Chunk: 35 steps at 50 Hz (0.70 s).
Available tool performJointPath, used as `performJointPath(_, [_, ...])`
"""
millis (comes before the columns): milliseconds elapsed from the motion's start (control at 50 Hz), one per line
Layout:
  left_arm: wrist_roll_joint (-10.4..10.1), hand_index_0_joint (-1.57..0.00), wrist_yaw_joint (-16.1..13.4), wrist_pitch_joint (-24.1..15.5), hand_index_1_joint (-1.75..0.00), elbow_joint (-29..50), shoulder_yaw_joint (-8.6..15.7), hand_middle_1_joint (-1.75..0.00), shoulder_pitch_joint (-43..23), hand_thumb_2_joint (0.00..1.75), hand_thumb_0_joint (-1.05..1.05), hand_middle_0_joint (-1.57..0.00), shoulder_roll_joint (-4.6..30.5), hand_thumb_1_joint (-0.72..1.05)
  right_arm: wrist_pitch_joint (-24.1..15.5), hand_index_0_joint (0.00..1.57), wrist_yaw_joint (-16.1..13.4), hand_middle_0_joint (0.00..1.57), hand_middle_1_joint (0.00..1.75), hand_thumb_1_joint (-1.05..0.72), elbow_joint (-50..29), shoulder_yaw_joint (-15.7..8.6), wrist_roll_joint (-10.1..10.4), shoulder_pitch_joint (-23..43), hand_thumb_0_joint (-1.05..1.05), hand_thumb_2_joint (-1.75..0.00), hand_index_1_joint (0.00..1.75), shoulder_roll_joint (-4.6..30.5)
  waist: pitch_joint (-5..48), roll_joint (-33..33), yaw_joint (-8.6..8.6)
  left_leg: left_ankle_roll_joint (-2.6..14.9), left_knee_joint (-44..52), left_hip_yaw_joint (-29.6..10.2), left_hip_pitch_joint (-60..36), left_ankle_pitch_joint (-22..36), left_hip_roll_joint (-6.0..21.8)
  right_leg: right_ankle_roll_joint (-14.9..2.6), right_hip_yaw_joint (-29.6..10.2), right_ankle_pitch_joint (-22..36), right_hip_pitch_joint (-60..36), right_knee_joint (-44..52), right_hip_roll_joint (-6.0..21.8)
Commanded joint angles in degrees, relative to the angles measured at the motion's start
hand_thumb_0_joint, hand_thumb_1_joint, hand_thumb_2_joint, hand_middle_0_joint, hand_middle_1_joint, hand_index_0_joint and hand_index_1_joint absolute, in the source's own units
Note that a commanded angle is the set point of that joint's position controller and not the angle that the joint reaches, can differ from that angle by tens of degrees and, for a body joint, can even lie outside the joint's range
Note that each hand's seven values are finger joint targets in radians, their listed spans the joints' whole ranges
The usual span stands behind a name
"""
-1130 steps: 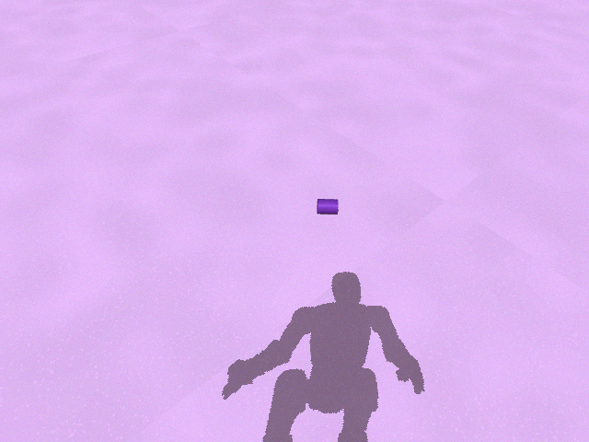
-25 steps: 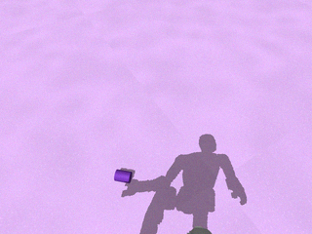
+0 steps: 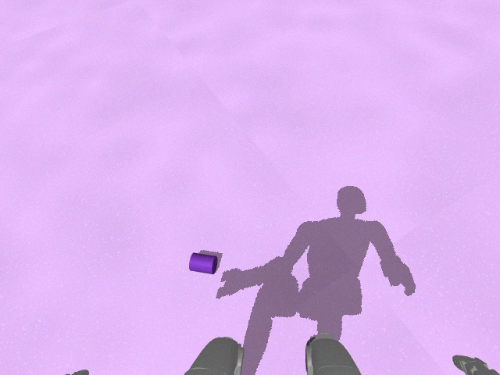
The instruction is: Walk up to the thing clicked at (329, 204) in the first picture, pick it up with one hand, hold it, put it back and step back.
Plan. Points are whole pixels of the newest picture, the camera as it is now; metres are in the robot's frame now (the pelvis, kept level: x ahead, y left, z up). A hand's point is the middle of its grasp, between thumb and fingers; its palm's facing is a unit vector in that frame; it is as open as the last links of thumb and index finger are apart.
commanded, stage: walk up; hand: left
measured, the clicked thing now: (203, 263) +0.56 +0.26 -0.71
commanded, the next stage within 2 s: none
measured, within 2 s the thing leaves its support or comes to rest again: neither
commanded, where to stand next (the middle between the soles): +0.16 +0.05 m, yaw -5 degrees
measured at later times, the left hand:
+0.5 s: hand out of the picture +0.06 +0.32 -0.12, palm faces -0.04 -0.93 -0.37, open 7.4 cm
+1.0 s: hand (42, 371) +0.16 +0.39 -0.13, palm faces -0.10 -0.82 -0.56, open 7.4 cm
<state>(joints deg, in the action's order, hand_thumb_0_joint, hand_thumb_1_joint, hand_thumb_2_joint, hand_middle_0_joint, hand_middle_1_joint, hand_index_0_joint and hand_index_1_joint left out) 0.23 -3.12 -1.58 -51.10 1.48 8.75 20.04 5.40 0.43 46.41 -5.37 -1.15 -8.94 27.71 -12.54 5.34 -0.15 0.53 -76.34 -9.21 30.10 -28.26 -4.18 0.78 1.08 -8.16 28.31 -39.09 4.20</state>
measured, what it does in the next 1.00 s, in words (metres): walks ahead: left foot, then right foot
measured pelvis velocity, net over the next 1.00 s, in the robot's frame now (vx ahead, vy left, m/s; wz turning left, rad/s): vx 0.07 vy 0.07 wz -0.07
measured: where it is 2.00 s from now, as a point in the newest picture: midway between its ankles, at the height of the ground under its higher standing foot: outside the picture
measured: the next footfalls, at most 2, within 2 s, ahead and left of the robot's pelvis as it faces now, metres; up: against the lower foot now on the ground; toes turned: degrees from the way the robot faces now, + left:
left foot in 0.18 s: -0.01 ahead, +0.17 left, +0.00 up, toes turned +5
right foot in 0.58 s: +0.15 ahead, -0.13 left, +0.00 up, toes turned -3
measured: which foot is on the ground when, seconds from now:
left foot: up 0.00-0.16, down 0.18-0.62, up 0.64-0.96, down 0.98-1.00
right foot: down 0.00-0.18, up 0.20-0.56, down 0.58-1.00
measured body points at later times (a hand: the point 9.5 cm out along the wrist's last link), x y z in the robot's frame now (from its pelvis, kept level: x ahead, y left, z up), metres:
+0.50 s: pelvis +0.01 +0.02 +0.02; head +0.02 +0.04 +0.47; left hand +0.07 +0.36 -0.10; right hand -0.04 -0.33 -0.07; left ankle -0.05 +0.16 -0.71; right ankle +0.13 -0.12 -0.66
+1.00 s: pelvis +0.07 +0.07 -0.01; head +0.15 +0.04 +0.43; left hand +0.17 +0.43 -0.09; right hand +0.19 -0.25 -0.14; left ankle +0.15 +0.21 -0.71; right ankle +0.11 -0.13 -0.70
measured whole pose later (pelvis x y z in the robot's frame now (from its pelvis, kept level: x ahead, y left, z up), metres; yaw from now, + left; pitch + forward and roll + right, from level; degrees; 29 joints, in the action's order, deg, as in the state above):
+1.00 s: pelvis +0.07 +0.07 -0.01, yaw -4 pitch -2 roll +1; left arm 0.5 -3.5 1.0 -44.8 2.7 13.6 27.6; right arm 1.7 -0.6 43.6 -4.3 0.9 -7.6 24.0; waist -11.8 2.0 2.1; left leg -1.1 -46.4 -1.8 26.5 -18.5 -0.5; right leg 1.2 -6.4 -21.5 27.9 -51.4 6.6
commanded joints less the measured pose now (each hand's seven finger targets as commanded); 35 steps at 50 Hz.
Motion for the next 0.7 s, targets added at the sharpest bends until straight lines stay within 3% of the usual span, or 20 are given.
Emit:
performJointPath(0, [1.5,-0.2,-2.9,-1.5,-0.3,2.5,7.8,-0.3,6.4,0.9,0.0,-0.2,22.0,0.9,0.8,0.2,1.5,0.2,0.3,-0.9,-1.9,-3.7,-1.6,-11.1,0.0,-0.9,0.3,10.0,19.8,-14.2,0.32,-1.12,-0.2,0.5,2.4,3.9,3.7,-9.43,-17.7,-25.4,-16.2,16.7,12.3])
performJointPath(80, [4.0,-0.2,-0.7,-1.4,-0.3,5.4,8.5,-0.3,1.3,0.9,0.0,-0.2,23.4,0.9,-1.0,0.2,3.7,0.2,0.3,-0.9,0.9,-3.3,0.2,-17.6,0.0,-0.9,0.3,9.5,19.8,-29.9,-2.1,1.15,27.1,10.8,-12.5,-12.1,4.0,-9.39,-12.2,-39.8,-6.4,20.5,9.8])
performJointPath(100, [4.5,-0.2,0.0,-0.8,-0.3,5.5,8.7,-0.3,0.5,0.9,0.0,-0.2,23.4,0.9,-1.6,0.2,3.8,0.2,0.3,-0.9,1.8,-3.7,0.5,-20.0,0.0,-0.9,0.3,9.6,18.2,-29.2,-3.53,2.41,36.2,13.3,-17.6,-14.6,3.3,-9.17,-11.0,-39.3,-2.7,19.1,9.1])
performJointPath(120, [4.0,-0.2,0.2,0.0,-0.3,4.8,8.6,-0.3,0.5,0.9,0.0,-0.2,22.6,0.9,-2.0,0.2,3.6,0.2,0.3,-0.9,4.3,-4.3,-0.1,-24.6,0.0,-0.9,0.3,9.8,16.7,-22.3,-5.43,2.2,45.1,16.4,-25.1,-8.5,1.9,-6.42,-6.8,-39.0,2.2,11.9,6.1])
performJointPath(140, [3.6,-0.2,0.0,0.7,-0.3,4.6,7.5,-0.3,1.2,0.9,0.0,-0.2,18.7,0.9,-2.3,0.2,3.2,0.2,0.3,-0.9,6.1,-5.1,-1.8,-28.7,0.0,-0.9,0.3,10.4,12.3,-9.6,-8.2,2.73,53.8,13.7,-32.8,-6.2,0.9,-2.89,-1.1,-38.8,14.1,-2.5,1.2])
performJointPath(160, [2.4,-0.2,-0.8,0.7,-0.3,5.4,5.5,-0.3,1.0,0.9,0.0,-0.2,12.0,0.9,-2.4,0.2,2.5,0.2,0.3,-0.9,4.7,-4.9,-3.4,-24.8,0.0,-0.9,0.3,13.2,4.8,12.4,-8.05,4.54,59.1,-7.4,-27.5,-17.8,10.7,-2.7,3.3,-34.7,28.5,-24.4,-7.7])
performJointPath(180, [1.3,-0.2,-1.9,0.4,-0.3,5.7,5.7,-0.3,0.3,0.9,0.0,-0.2,13.1,0.9,-2.8,0.2,1.8,0.2,0.3,-0.9,-0.8,-4.4,-4.1,-13.8,0.0,-0.9,0.3,15.5,-1.7,8.1,-4.6,6.16,67.0,-26.5,-13.7,-30.2,21.2,-1.48,-4.0,-27.4,32.5,-31.8,-8.0])
performJointPath(200, [1.1,-0.2,-1.8,-0.4,-0.3,6.6,6.9,-0.3,-5.1,0.9,0.0,-0.2,19.1,0.9,-3.2,0.2,2.3,0.2,0.3,-0.9,-1.2,-5.0,-2.2,-11.6,0.0,-0.9,0.3,19.9,-7.1,2.9,-5.55,11.95,74.0,-35.5,-3.6,-44.6,28.2,-1.69,-10.4,-21.6,27.5,-26.7,-2.7])
performJointPath(220, [0.6,-0.2,-0.5,-1.0,-0.3,5.9,6.7,-0.3,-7.1,0.9,0.0,-0.2,20.0,0.9,-4.4,0.2,2.0,0.2,0.3,-0.9,-0.9,-4.3,-2.0,-8.2,0.0,-0.9,0.3,17.7,-10.3,-3.0,-3.75,12.44,75.1,-32.9,-0.2,-41.8,26.6,-1.47,-11.8,-14.3,22.7,-26.5,-1.0])
performJointPath(280, [1.0,-0.2,4.0,-0.5,-0.3,1.0,6.7,-0.3,5.6,0.9,0.0,-0.2,16.9,0.9,-9.6,0.2,0.0,0.2,0.3,-0.9,0.4,-3.0,-0.4,-4.6,0.0,-0.9,0.3,15.0,-3.0,-8.2,1.94,10.79,64.4,-15.8,-17.2,-16.3,21.8,-1.1,-11.7,-4.3,21.2,-26.4,-2.1])
performJointPath(360, [1.1,-0.2,6.1,0.7,-0.3,2.3,7.1,-0.3,4.8,0.9,0.0,-0.2,17.6,0.9,-11.7,0.2,-0.6,0.2,0.3,-0.9,3.4,-3.0,0.0,-10.5,0.0,-0.9,0.3,13.0,0.8,-4.6,0.4,7.64,64.0,-4.5,-21.6,-4.6,19.1,0.07,-11.9,-1.8,16.2,-22.2,-3.7])
performJointPath(400, [0.5,-0.2,6.9,1.4,-0.3,3.2,7.0,-0.3,7.6,0.9,0.0,-0.2,17.3,0.9,-11.7,0.2,-0.5,0.2,0.3,-0.9,2.4,-3.3,-0.3,-7.2,0.0,-0.9,0.3,13.8,4.2,3.2,2.01,9.03,65.0,-1.0,-21.4,-7.7,19.5,0.2,-9.2,-2.1,10.4,-18.9,-2.8])
performJointPath(480, [-0.1,-0.2,6.6,-0.8,-0.3,4.0,5.4,-0.3,3.3,0.9,0.0,-0.2,16.1,0.9,-9.8,0.2,0.6,0.2,0.3,-0.9,1.4,-2.3,-1.1,-6.7,0.0,-0.9,0.3,11.3,2.2,9.6,-0.51,9.82,61.5,7.2,-13.6,-2.3,17.2,-0.16,-1.7,-7.5,-5.3,-1.1,-0.3])
performJointPath(520, [0.0,-0.2,5.3,-2.0,-0.3,2.2,4.9,-0.3,6.2,0.9,0.0,-0.2,16.0,0.9,-8.1,0.2,0.8,0.2,0.3,-0.9,1.3,-1.8,-1.6,-9.6,0.0,-0.9,0.3,9.5,2.7,7.9,-0.67,9.93,52.0,9.7,-15.5,7.9,15.6,-0.67,1.2,-9.7,-9.6,5.0,-2.5])
performJointPath(560, [0.2,-0.2,2.9,-3.8,-0.3,-1.0,6.4,-0.3,18.4,0.9,0.0,-0.2,19.9,0.9,-6.5,0.2,1.2,0.2,0.3,-0.9,0.6,-1.0,-1.8,-15.8,0.0,-0.9,0.3,6.2,11.0,-5.7,3.38,7.53,23.9,13.9,-14.2,15.6,9.5,-0.27,0.0,-8.1,-24.4,13.5,-5.1])
performJointPath(580, [0.8,-0.2,2.0,-4.4,-0.3,-1.7,7.8,-0.3,23.4,0.9,0.0,-0.2,24.2,0.9,-6.5,0.2,1.4,0.2,0.3,-0.9,-0.8,-0.2,-1.4,-17.9,0.0,-0.9,0.3,3.8,13.3,-12.3,4.07,5.27,14.8,12.1,-4.7,3.9,7.3,-2.45,-14.9,-7.8,-32.1,13.5,3.2])
performJointPath(600, [0.8,-0.2,1.3,-4.7,-0.3,-0.1,7.9,-0.3,23.7,0.9,0.0,-0.2,27.5,0.9,-6.3,0.2,1.6,0.2,0.3,-0.9,-3.7,0.1,-0.4,-17.2,0.0,-0.9,0.3,3.4,14.1,-17.7,3.04,2.51,8.1,9.4,6.3,-5.9,2.8,-9.92,-42.4,-5.0,-33.7,20.5,18.4])
performJointPath(620, [0.1,-0.2,1.1,-4.6,-0.3,0.4,7.6,-0.3,21.3,0.9,0.0,-0.2,28.2,0.9,-5.6,0.2,0.7,0.2,0.3,-0.9,-4.0,-1.6,-0.9,-12.1,0.0,-0.9,0.3,8.9,13.4,-9.8,3.59,2.24,5.4,3.5,6.6,-7.3,6.7,-17.06,-49.2,-2.9,-28.2,20.3,23.1])
performJointPath(640, [-0.6,-0.2,0.8,-4.8,-0.3,1.5,7.7,-0.3,18.7,0.9,0.0,-0.2,27.4,0.9,-5.5,0.2,0.5,0.2,0.3,-0.9,-4.3,-2.7,-1.2,-9.5,0.0,-0.9,0.3,10.7,11.0,-6.8,3.02,1.97,5.0,1.7,6.9,-6.1,9.8,-18.69,-44.5,-2.7,-24.7,19.9,22.2])
performJointPath(680, [-0.9,-0.2,-0.2,-5.0,-0.3,2.8,6.5,-0.3,16.8,0.9,0.0,-0.2,24.3,0.9,-5.1,0.2,1.1,0.2,0.3,-0.9,-4.5,-3.1,-0.6,-9.8,0.0,-0.9,0.3,10.1,10.4,-4.9,0.95,1.39,3.8,1.4,6.1,-0.6,10.9,-13.96,-27.1,11.6,-23.4,13.8,15.0])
